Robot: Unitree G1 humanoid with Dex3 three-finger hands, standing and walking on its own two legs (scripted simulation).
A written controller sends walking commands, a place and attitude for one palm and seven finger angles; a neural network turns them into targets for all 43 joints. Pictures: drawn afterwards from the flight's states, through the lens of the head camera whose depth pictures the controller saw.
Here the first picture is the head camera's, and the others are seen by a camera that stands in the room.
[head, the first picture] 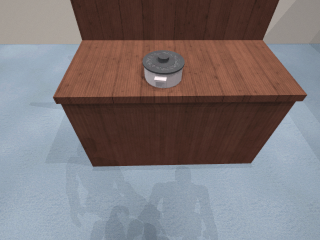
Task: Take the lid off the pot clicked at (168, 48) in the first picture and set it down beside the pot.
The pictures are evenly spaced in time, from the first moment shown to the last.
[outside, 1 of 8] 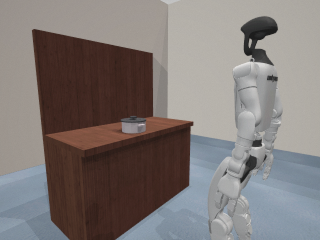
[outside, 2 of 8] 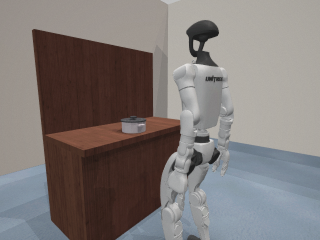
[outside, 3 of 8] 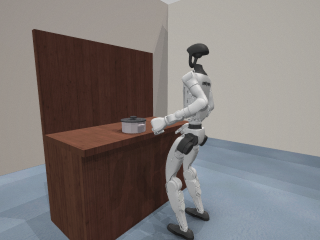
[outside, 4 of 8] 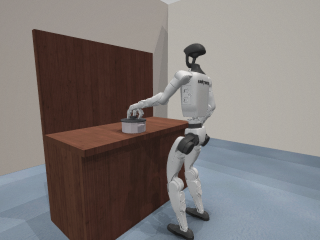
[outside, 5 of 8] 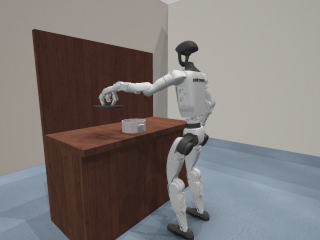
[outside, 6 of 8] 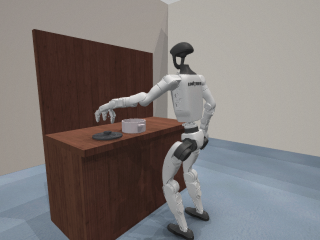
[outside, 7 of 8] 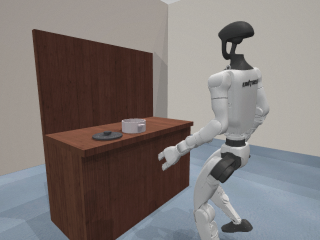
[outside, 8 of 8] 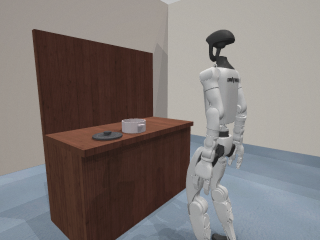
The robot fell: no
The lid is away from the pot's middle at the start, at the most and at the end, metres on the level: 0.00 0.25 0.25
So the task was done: yes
